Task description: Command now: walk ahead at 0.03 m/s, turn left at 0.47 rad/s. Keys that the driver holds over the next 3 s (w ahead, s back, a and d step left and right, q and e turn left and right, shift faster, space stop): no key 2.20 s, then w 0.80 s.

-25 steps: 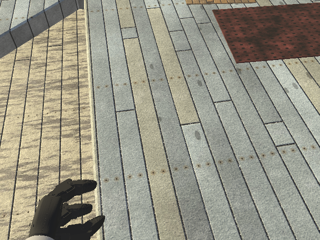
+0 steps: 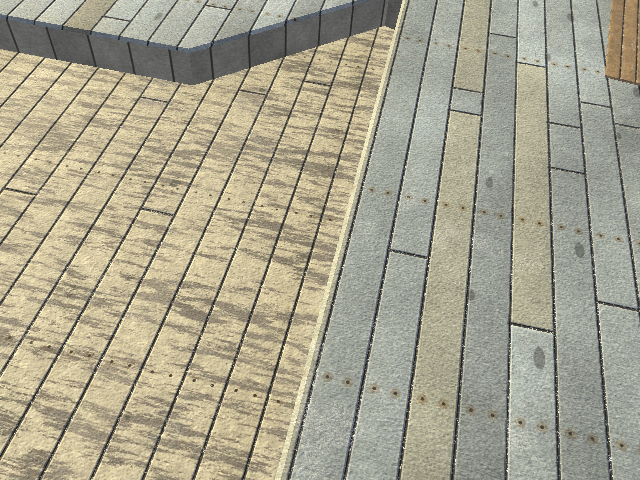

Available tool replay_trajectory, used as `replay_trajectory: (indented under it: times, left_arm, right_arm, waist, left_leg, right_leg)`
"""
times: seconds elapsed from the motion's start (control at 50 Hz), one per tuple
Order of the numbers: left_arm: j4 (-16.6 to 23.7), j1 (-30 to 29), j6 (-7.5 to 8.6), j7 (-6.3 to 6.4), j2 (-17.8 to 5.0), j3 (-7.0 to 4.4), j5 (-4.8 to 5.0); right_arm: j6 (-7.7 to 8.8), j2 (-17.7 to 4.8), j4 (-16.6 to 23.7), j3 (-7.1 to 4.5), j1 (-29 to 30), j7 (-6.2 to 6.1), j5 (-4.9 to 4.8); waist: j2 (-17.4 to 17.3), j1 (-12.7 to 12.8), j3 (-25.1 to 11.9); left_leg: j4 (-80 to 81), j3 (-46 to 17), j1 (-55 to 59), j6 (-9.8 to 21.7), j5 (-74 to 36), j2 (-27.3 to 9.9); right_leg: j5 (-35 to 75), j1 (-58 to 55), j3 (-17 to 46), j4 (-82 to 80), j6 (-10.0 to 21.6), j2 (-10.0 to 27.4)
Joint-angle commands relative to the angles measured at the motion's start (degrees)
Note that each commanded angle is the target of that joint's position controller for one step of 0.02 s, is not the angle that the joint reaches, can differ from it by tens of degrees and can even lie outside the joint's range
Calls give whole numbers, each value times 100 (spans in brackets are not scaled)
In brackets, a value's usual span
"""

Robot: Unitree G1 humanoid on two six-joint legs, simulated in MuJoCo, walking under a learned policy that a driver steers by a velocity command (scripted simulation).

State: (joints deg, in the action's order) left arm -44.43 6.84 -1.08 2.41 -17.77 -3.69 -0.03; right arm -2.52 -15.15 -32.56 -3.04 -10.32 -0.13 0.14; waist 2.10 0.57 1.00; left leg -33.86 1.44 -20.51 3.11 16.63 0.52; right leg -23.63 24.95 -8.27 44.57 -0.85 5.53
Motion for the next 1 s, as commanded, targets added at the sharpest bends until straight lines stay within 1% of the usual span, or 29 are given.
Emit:
replay_trajectory:
  times: [0.02,0.04,0.06,0.08,0.1,0.12,0.14,0.16,0.2,0.22,0.26,0.3,0.32,0.34,0.36,0.38,0.4,0.42,0.46,0.56,0.58,0.6,0.62,0.7,0.74,0.94,0.96,0.98,1.0]
  left_arm:
    - [628,-548,140,-33,-683,-177,81]
    - [454,-337,88,0,-554,-172,75]
    - [509,345,479,97,-789,-234,-356]
    - [492,256,623,101,-786,-238,-492]
    - [517,278,665,74,-597,-174,-431]
    - [445,381,665,18,-515,-146,-323]
    - [414,488,659,-40,-485,-130,-229]
    - [375,633,647,-108,-442,-115,-176]
    - [277,886,574,-257,-269,-52,-193]
    - [266,886,527,-343,-140,1,-209]
    - [314,830,470,-492,41,107,-158]
    - [279,993,466,-578,-4,155,9]
    - [352,987,522,-567,-119,143,59]
    - [557,630,614,-559,-327,177,130]
    - [616,267,674,-586,-525,146,25]
    - [557,320,687,-604,-615,92,-58]
    - [536,338,711,-618,-566,97,-30]
    - [536,363,707,-633,-460,119,21]
    - [515,587,675,-658,-320,148,52]
    - [629,544,696,-655,-205,146,25]
    - [624,687,374,-350,-180,110,-28]
    - [671,596,209,-221,-177,134,-15]
    - [718,522,98,-168,-137,144,-7]
    - [777,433,-100,-183,-94,164,-21]
    - [764,441,-107,-205,-133,149,-29]
    - [720,277,-26,-200,-115,143,-65]
    - [695,322,-30,-201,-170,120,-78]
    - [533,445,-10,-116,84,197,-95]
    - [470,470,16,-70,130,229,-101]
  right_arm:
    - [268,-1115,399,-291,-488,-62,227]
    - [311,-949,460,-251,-110,-81,105]
    - [779,-608,230,-156,-513,158,158]
    - [929,-532,193,-113,-348,175,131]
    - [975,-533,220,-80,-64,206,203]
    - [995,-452,270,-41,67,250,230]
    - [1001,-340,331,21,181,300,192]
    - [984,-311,419,57,356,339,108]
    - [986,-455,437,44,432,376,37]
    - [978,-544,372,21,325,404,18]
    - [950,-572,166,36,38,505,-114]
    - [887,-430,56,110,236,717,-292]
    - [879,-299,-2,159,237,789,-272]
    - [886,-88,8,210,-130,765,-255]
    - [898,-372,-20,122,-339,690,-164]
    - [877,-662,11,29,-74,637,-83]
    - [875,-674,40,7,91,580,-30]
    - [872,-640,-13,12,130,540,-45]
    - [850,-497,-81,55,164,536,-116]
    - [791,-523,-140,22,279,453,-122]
    - [571,-100,-169,115,286,231,168]
    - [444,-129,-144,126,245,126,137]
    - [356,-209,-168,103,252,69,108]
    - [189,-364,-215,63,216,68,88]
    - [190,-368,-260,62,165,92,97]
    - [217,-263,-470,77,36,80,101]
    - [208,-270,-496,80,5,85,118]
    - [171,-125,-567,97,102,-50,36]
    - [149,-103,-579,114,37,-135,27]
  waist:
    - [-923,-281,-886]
    - [-598,-87,-860]
    - [-1567,-75,-783]
    - [-1202,17,-554]
    - [-920,94,-502]
    - [-745,101,-538]
    - [-613,146,-632]
    - [-546,224,-734]
    - [-552,243,-781]
    - [-597,135,-725]
    - [-618,-24,-601]
    - [-479,205,-580]
    - [-559,246,-732]
    - [-227,-98,-991]
    - [-125,-359,-983]
    - [-131,-242,-1000]
    - [-140,-236,-911]
    - [-164,-201,-760]
    - [-251,-94,-588]
    - [-118,-61,-544]
    - [-314,18,-1247]
    - [-363,-25,-1124]
    - [-385,-21,-927]
    - [-226,-27,-348]
    - [-215,-25,-203]
    - [-182,-84,-233]
    - [-155,-66,-219]
    - [-93,21,-229]
    - [-38,-40,-151]
  left_leg:
    - [1416,-2612,1722,1647,-2966,-2182]
    - [1312,-2110,1589,1262,-2840,-1806]
    - [1689,-1826,1099,1241,-1530,-1608]
    - [1841,-1674,723,1008,-635,-1382]
    - [1830,-1475,516,889,-533,-1200]
    - [1710,-1345,565,873,-794,-1114]
    - [1517,-1278,604,873,-1152,-1099]
    - [1334,-1262,622,892,-1510,-1104]
    - [1082,-1153,556,791,-1692,-968]
    - [943,-1207,463,756,-1554,-960]
    - [726,-1549,295,751,-1139,-1082]
    - [516,-1793,66,635,-998,-1013]
    - [416,-1910,86,487,-1133,-913]
    - [331,-1659,266,130,-990,-533]
    - [198,-983,558,-59,-1397,-148]
    - [-41,-696,964,-138,-1692,-42]
    - [-147,-662,1025,-114,-1920,-63]
    - [-78,-671,861,-73,-1855,-81]
    - [125,-750,508,-28,-1418,-110]
    - [264,-714,299,-36,-1071,-54]
    - [150,-818,946,-128,-2448,-352]
    - [106,-809,958,-182,-2808,-353]
    - [143,-820,883,-208,-2815,-367]
    - [458,-816,573,-250,-1873,-353]
    - [574,-815,491,-256,-1592,-348]
    - [802,-689,607,-372,-993,-300]
    - [771,-665,575,-377,-994,-308]
    - [686,-610,607,-324,-758,-220]
    - [680,-586,637,-333,-686,-208]
  right_leg:
    - [-721,1945,1143,2490,-99,-333]
    - [-306,1850,1208,2477,-121,-246]
    - [-92,1795,1435,2982,-315,-341]
    - [202,1685,1364,3232,-340,-395]
    - [546,1649,1313,3316,-429,-497]
    - [792,1634,1322,3303,-534,-492]
    - [977,1572,1386,3103,-657,-405]
    - [1091,1387,1370,2735,-789,-282]
    - [1150,881,1142,1490,-962,-7]
    - [920,577,1041,920,-985,79]
    - [334,6,844,-44,-947,108]
    - [1557,-753,690,-1217,-758,93]
    - [2051,-1020,729,-1262,-600,137]
    - [2987,-1096,870,-1216,-219,288]
    - [2880,-759,816,-1144,47,138]
    - [2542,-407,718,-1222,6,35]
    - [2394,-281,698,-1221,-47,31]
    - [2119,-319,672,-1206,-104,7]
    - [1716,-575,657,-1198,-153,25]
    - [1715,-892,624,-1260,-87,7]
    - [2562,-1221,629,-1334,-58,66]
    - [2674,-1289,606,-1309,-74,38]
    - [2587,-1282,600,-1363,-80,23]
    - [1882,-1262,653,-1637,4,-23]
    - [1682,-1270,709,-1721,28,-28]
    - [1097,-1203,881,-2007,126,-61]
    - [1070,-1216,907,-2042,149,-42]
    - [818,-1136,758,-2118,231,-118]
    - [708,-996,786,-2173,252,-116]
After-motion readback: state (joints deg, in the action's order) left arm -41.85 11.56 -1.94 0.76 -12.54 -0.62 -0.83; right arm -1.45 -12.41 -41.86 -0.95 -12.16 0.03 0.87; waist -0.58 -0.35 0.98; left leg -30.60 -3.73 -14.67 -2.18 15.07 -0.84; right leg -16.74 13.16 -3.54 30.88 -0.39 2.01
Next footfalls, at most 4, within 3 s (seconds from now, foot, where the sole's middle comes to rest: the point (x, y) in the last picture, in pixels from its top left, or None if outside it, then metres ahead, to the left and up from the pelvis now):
0.32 right None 0.07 -0.17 -0.77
2.94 right None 0.47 -0.11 -0.77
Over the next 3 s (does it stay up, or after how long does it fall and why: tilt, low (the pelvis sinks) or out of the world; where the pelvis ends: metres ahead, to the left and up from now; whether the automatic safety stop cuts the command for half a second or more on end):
stays up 0.32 -0.06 -0.02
